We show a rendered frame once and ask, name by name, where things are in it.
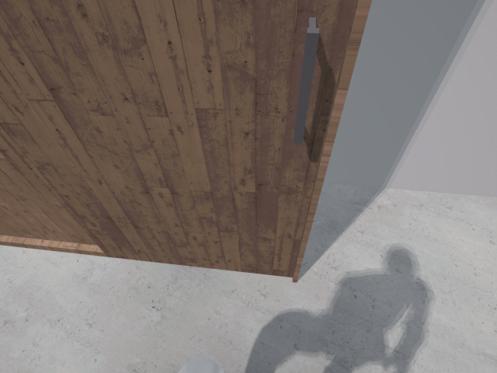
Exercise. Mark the wardrobe door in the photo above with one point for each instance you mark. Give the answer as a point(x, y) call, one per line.
point(27, 207)
point(165, 128)

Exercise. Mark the handle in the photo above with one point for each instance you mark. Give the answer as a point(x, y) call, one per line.
point(310, 50)

